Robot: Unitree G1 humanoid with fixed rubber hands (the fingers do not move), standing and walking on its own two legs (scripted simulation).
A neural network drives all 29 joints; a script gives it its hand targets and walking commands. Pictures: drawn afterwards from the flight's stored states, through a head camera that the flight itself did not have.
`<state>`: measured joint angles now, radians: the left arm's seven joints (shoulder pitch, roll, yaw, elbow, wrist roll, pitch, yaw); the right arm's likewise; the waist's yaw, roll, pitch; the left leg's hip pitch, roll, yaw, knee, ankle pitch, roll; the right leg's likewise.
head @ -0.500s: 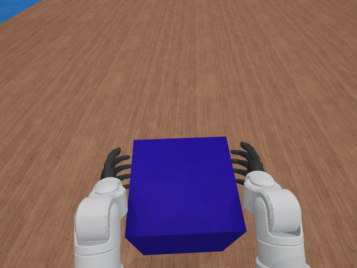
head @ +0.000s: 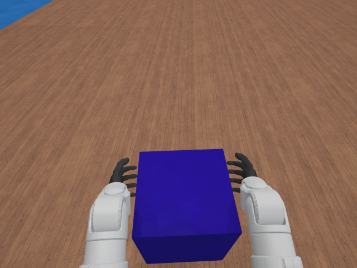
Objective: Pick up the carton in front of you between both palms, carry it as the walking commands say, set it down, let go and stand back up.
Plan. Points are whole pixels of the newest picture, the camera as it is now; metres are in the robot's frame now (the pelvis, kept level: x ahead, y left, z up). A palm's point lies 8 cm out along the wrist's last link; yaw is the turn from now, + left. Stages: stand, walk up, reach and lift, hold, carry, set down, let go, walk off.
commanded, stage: carry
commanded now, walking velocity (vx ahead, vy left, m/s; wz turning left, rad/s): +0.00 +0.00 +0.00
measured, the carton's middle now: (183, 208) +0.28 +0.00 -0.06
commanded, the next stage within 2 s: hold in 1.00 s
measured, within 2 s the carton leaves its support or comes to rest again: neither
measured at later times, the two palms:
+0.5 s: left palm (121, 200) +0.26 +0.14 +0.03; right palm (252, 194) +0.27 -0.16 +0.04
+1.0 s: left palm (124, 203) +0.26 +0.13 +0.03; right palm (256, 197) +0.26 -0.16 +0.03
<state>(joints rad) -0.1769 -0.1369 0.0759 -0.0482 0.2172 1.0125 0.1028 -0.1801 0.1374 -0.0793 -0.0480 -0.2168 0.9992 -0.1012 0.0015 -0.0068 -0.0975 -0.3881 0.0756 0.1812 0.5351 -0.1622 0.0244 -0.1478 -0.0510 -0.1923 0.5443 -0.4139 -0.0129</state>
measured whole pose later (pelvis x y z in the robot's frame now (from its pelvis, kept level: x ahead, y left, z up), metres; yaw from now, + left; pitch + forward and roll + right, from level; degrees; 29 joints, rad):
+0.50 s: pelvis -0.02 -0.01 +0.00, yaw +0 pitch +1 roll +0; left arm -0.20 -0.14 0.15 0.14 0.23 0.72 0.05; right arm -0.20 0.14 -0.14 0.14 -0.22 0.71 -0.05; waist 0.00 0.00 -0.05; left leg -0.42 0.09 0.17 0.52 -0.11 0.02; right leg -0.20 -0.04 -0.20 0.59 -0.41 -0.03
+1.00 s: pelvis -0.03 -0.02 +0.00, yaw +0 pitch +1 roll +0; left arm -0.20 -0.14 0.15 0.15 0.24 0.75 0.05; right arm -0.20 0.14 -0.14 0.15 -0.24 0.74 -0.05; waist 0.00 0.00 -0.07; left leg -0.42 0.10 0.16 0.52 -0.10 0.00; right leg -0.21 -0.04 -0.21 0.60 -0.41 -0.05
